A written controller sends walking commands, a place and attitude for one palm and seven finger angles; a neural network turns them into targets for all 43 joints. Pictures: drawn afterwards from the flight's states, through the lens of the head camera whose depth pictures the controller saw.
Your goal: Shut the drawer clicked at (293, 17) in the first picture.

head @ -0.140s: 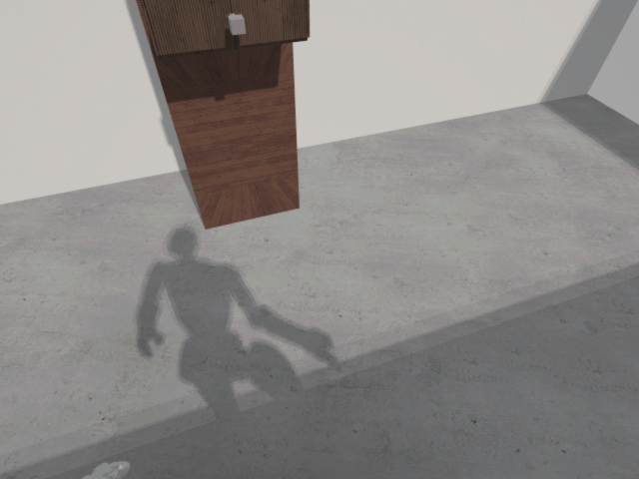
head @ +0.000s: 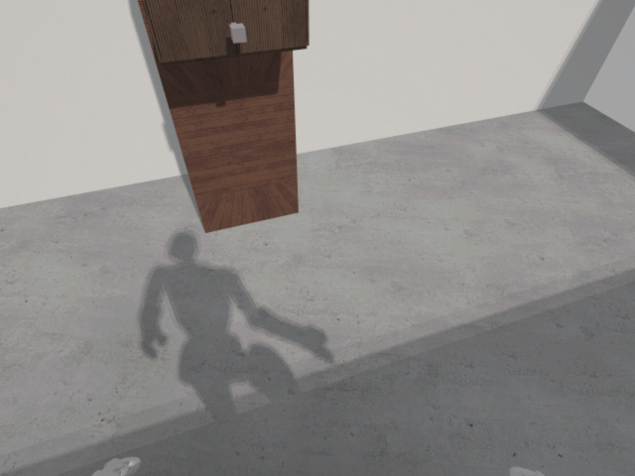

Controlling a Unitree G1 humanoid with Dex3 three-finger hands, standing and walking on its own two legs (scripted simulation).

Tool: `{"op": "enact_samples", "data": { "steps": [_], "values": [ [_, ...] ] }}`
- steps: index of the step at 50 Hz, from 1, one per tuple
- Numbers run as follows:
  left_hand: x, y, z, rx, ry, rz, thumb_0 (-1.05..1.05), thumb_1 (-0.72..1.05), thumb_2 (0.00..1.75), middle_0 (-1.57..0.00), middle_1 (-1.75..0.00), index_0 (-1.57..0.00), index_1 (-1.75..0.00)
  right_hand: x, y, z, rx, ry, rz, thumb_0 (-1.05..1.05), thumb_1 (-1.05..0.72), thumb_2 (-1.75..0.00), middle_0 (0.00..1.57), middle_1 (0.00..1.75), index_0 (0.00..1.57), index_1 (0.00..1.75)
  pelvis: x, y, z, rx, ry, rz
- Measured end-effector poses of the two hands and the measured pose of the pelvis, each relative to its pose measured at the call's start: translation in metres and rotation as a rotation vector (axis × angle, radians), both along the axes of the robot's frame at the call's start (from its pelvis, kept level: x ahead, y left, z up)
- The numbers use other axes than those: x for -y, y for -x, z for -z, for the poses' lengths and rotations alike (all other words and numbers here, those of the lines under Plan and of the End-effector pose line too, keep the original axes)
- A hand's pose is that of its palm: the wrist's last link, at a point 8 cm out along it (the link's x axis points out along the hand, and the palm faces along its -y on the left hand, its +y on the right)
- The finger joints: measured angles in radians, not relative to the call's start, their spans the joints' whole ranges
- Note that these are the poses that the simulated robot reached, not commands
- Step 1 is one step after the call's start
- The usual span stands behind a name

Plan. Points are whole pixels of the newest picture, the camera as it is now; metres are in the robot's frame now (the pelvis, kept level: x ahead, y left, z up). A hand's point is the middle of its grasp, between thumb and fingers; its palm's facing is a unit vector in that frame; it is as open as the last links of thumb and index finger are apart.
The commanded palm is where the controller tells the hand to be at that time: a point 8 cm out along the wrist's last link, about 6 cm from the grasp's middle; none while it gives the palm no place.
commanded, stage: stand and wait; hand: left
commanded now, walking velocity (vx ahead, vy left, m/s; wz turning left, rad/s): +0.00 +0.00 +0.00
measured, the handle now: (236, 30) +1.02 +0.26 +0.15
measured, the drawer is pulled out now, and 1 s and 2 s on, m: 0.26 0.26 0.26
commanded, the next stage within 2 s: look at it before walking up in 0.68 s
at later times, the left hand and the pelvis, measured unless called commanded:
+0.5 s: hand out of the picture +0.06 +0.23 -0.15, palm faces -0.03 -0.94 -0.33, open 7.4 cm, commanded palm none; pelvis -0.01 -0.01 +0.01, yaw +0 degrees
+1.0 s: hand out of the picture +0.07 +0.23 -0.15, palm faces -0.03 -0.94 -0.33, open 7.4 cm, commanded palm none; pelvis -0.01 -0.01 +0.01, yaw +0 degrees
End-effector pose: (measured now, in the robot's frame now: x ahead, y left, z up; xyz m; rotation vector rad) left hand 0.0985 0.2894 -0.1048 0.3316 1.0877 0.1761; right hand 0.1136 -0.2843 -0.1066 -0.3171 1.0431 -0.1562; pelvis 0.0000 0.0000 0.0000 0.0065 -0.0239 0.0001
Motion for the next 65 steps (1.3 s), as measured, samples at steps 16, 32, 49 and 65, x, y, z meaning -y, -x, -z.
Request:
{"op": "enact_samples", "data": {
  "steps": [16,32,49,65],
  "values": [
    [0.013,0.033,0.009,-0.093,0.023,-0.029,0.01,0.9,0.9,-0.21,-0.3,-0.2,-0.3,0.014,0.032,0.004,-0.106,0.009,0.032,0.01,-0.91,-0.9,0.21,0.3,0.21,0.3,0.01,0.006,-0.005,0.003,0.001,-0.002],
    [0.012,0.04,0.006,-0.117,0.008,-0.036,0.01,0.9,0.9,-0.21,-0.3,-0.2,-0.3,0.021,0.06,0.008,-0.167,0.005,0.065,0.01,-0.91,-0.9,0.21,0.3,0.21,0.3,0.013,0.011,-0.007,0.01,0.001,0.003],
    [0.016,0.038,0.005,-0.105,0.013,-0.027,0.01,0.9,0.9,-0.21,-0.3,-0.2,-0.3,0.021,0.059,0.007,-0.157,-0.002,0.064,0.01,-0.91,-0.9,0.21,0.3,0.21,0.3,0.015,0.013,-0.008,0.007,0.001,0.007],
    [0.016,0.045,0.007,-0.128,0.016,-0.038,0.01,0.9,0.9,-0.21,-0.3,-0.2,-0.3,0.022,0.059,0.006,-0.169,0.005,0.065,0.01,-0.91,-0.9,0.21,0.3,0.21,0.3,0.015,0.011,-0.009,0.008,0.002,0.005]
  ]
}}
